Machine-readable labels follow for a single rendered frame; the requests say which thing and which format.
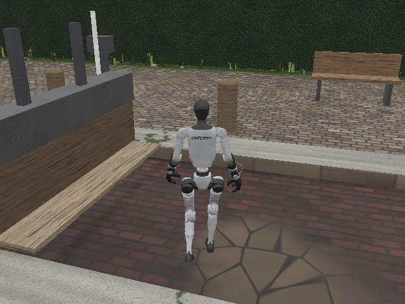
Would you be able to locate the right robot forearm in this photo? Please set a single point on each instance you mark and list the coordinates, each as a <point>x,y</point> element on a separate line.
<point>233,168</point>

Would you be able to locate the robot left foot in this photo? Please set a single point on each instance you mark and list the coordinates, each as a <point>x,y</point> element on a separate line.
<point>189,257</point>

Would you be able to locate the right robot hand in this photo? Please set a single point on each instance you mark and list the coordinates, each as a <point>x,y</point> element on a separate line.
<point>236,182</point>

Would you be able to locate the left robot forearm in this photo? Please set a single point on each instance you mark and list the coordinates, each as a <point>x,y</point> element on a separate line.
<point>172,165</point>

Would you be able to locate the left robot thigh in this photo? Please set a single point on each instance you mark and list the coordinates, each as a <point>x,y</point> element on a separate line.
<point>187,187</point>

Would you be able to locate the left robot upper arm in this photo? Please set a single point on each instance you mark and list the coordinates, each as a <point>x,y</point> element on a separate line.
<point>179,142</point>

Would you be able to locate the left robot hand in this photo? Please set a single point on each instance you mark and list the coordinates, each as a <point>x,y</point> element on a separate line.
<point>175,174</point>

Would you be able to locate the right robot upper arm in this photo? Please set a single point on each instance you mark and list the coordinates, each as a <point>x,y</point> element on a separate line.
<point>225,144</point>

